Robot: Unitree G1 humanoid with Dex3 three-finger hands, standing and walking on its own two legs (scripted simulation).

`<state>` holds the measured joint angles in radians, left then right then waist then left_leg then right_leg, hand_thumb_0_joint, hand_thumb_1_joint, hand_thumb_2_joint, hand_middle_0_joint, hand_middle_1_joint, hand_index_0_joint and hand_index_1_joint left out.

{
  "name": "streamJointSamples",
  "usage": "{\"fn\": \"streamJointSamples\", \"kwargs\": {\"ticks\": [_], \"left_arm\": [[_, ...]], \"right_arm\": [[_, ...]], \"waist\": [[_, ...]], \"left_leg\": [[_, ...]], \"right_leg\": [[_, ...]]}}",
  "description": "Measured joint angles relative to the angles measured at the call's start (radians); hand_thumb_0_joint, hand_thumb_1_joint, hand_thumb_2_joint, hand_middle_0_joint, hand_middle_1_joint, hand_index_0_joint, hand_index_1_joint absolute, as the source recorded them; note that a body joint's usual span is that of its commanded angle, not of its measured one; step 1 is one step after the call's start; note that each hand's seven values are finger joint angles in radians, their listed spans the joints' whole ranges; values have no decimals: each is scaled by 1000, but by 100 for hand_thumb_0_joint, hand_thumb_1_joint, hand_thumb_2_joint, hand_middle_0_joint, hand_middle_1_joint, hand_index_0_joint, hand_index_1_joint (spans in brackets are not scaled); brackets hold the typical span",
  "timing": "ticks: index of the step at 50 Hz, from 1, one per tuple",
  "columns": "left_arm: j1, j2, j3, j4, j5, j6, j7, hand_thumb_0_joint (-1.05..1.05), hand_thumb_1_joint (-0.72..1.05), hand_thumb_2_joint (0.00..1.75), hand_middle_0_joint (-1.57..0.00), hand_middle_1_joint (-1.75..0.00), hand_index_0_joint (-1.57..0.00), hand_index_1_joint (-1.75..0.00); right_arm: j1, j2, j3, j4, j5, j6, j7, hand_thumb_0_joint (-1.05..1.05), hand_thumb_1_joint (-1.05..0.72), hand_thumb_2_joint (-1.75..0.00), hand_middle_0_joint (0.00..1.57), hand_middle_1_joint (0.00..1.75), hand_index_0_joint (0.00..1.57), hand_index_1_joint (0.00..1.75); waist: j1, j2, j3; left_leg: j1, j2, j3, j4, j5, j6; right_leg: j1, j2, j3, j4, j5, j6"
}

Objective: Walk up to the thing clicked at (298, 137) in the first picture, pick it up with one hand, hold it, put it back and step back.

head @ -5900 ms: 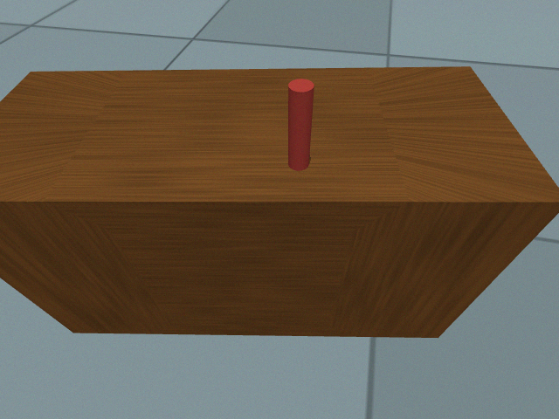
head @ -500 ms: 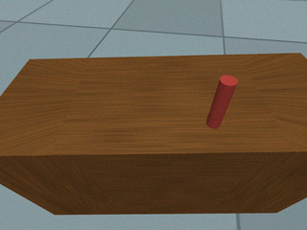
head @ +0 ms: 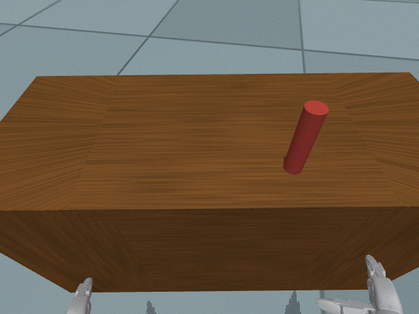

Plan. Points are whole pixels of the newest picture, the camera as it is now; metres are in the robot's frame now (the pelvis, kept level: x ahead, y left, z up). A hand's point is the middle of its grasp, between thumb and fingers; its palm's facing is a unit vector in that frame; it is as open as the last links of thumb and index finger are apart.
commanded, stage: rise first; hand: right
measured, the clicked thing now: (302, 141) +0.45 -0.20 +0.07
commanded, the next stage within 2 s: go down in 1.38 s
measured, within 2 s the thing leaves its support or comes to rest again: neither
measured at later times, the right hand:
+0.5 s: hand (375, 269) +0.19 -0.26 +0.03, palm faces +0.34 +0.86 -0.38, open 17.5 cm
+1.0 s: hand (400, 261) +0.18 -0.26 +0.10, palm faces +0.37 +0.83 -0.41, open 17.5 cm
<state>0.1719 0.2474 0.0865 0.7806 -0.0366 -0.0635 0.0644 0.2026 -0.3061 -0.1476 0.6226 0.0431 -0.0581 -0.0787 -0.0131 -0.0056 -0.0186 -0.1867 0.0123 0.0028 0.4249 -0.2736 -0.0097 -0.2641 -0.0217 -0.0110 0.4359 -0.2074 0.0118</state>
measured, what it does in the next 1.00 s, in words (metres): stands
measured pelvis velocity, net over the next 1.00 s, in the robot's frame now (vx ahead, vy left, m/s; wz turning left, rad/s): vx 0.00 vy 0.01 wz -0.02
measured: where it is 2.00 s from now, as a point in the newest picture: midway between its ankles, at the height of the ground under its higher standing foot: outside the picture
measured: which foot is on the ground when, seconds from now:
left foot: down 0.00-1.00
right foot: down 0.00-1.00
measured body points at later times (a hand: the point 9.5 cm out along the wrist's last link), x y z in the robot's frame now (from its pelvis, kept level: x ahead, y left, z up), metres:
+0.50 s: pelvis +0.00 +0.01 +0.00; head +0.00 +0.03 +0.45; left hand +0.16 +0.27 -0.09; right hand +0.17 -0.30 +0.06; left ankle -0.03 +0.13 -0.74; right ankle +0.01 -0.13 -0.74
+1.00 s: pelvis +0.00 +0.01 +0.00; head -0.01 +0.03 +0.45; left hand +0.16 +0.27 -0.09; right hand +0.15 -0.30 +0.12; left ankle -0.03 +0.13 -0.74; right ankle +0.01 -0.13 -0.74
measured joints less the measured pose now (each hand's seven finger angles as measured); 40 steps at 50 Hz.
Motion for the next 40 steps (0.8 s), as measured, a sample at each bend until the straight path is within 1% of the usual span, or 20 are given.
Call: {"fn": "streamJointSamples", "kwargs": {"ticks": [5, 9, 11, 15, 18, 22, 27, 31, 37, 40], "left_arm": [[40, -19, -26, -111, 2, -3, 13, 0, -29, 9, -7, -6, -7, -5], [73, -23, -41, -206, 6, -16, 15, -1, -41, 6, -8, -6, -7, -5], [86, -22, -38, -233, 7, -20, 11, -1, -44, 5, -8, -5, -7, -5], [107, -16, -19, -242, 5, -19, -3, -1, -49, 3, -7, -5, -7, -5], [107, -10, 1, -208, 7, -15, -12, -1, -50, 3, -7, -5, -7, -4], [100, -3, 12, -176, 11, -2, -11, -1, -52, 3, -7, -5, -7, -4], [99, -2, 20, -198, 16, -5, -3, -1, -53, 4, -7, -5, -6, -5], [102, -10, 26, -212, 17, -12, -7, -1, -53, 4, -7, -5, -6, -5], [98, -14, 43, -198, 15, -20, -15, -1, -53, 4, -6, -5, -6, -5], [95, -14, 44, -189, 15, -22, -15, -1, -53, 4, -6, -5, -6, -5]], "right_arm": [[53, 2, -6, -157, -3, -11, -10, 0, 25, -12, 5, 6, 6, 6], [97, 0, -22, -282, -2, -26, -7, -1, 38, -9, 5, 6, 5, 6], [116, 1, -35, -329, 0, -30, -2, -1, 42, -7, 5, 6, 5, 6], [154, 2, -63, -409, 5, -27, 12, -1, 49, -6, 5, 6, 5, 6], [178, 5, -78, -461, 8, -25, 20, -1, 53, -5, 4, 6, 5, 6], [196, 8, -87, -528, 7, -37, 23, -1, 55, -5, 4, 6, 5, 6], [206, 1, -101, -593, 5, -71, 24, -2, 55, -4, 5, 6, 5, 6], [221, -2, -114, -635, 6, -93, 30, -2, 56, -4, 5, 6, 5, 6], [236, -1, -137, -675, 9, -114, 39, -2, 56, -4, 5, 6, 5, 6], [242, 0, -143, -694, 10, -126, 41, -2, 56, -4, 5, 6, 5, 6]], "waist": [[-9, -11, 14], [-15, -12, 12], [-17, -13, 8], [-20, -15, 4], [-23, -19, 11], [-25, -25, 31], [-24, -26, 46], [-25, -25, 40], [-30, -26, 40], [-32, -30, 44]], "left_leg": [[29, 2, 4, -6, -4, 2], [57, 4, 8, -12, -9, 3], [69, 5, 10, -15, -12, 4], [88, 6, 13, -18, -16, 5], [94, 6, 14, -19, -16, 6], [96, 4, 15, -17, -14, 8], [101, 3, 18, -17, -10, 10], [103, 2, 21, -19, -8, 11], [110, 3, 22, -18, -8, 13], [110, 3, 24, -18, -7, 12]], "right_leg": [[31, 2, 3, -13, 1, 2], [60, 5, 6, -27, 2, 4], [73, 6, 9, -32, 1, 5], [92, 7, 11, -38, 0, 6], [98, 6, 12, -39, 0, 7], [101, 5, 13, -39, 4, 9], [108, 4, 16, -46, 12, 11], [110, 3, 19, -50, 16, 12], [117, 4, 20, -52, 19, 13], [116, 5, 22, -50, 20, 12]]}}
